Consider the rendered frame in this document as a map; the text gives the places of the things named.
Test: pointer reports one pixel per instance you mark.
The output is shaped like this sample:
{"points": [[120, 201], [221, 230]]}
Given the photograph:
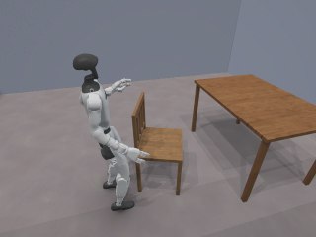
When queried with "robot left forearm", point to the robot left forearm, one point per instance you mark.
{"points": [[109, 91]]}

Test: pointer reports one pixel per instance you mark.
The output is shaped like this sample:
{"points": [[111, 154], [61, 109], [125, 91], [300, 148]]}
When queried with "robot thigh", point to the robot thigh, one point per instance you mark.
{"points": [[116, 137], [119, 161]]}

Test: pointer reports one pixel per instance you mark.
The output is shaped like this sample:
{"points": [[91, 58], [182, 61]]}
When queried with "chair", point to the chair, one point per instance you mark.
{"points": [[163, 144]]}

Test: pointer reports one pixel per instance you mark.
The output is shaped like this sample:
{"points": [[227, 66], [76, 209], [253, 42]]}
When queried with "robot right upper arm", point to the robot right upper arm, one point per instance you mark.
{"points": [[94, 107]]}

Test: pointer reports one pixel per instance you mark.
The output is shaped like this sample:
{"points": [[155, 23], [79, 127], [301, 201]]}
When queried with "left robot thigh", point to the left robot thigh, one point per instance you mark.
{"points": [[116, 137]]}

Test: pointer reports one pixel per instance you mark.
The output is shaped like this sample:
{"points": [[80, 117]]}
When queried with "robot right forearm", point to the robot right forearm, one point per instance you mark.
{"points": [[105, 139]]}

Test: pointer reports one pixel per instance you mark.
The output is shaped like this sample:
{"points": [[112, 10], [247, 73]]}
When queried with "right robot thigh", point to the right robot thigh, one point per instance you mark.
{"points": [[119, 161]]}

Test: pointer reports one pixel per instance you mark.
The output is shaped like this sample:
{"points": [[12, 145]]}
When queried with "robot left hand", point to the robot left hand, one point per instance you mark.
{"points": [[121, 85]]}

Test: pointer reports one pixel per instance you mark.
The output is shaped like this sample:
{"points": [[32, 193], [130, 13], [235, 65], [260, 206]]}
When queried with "robot right hand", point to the robot right hand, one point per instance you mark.
{"points": [[133, 153]]}

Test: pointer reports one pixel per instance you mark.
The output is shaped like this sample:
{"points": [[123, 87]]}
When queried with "table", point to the table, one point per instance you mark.
{"points": [[270, 112]]}

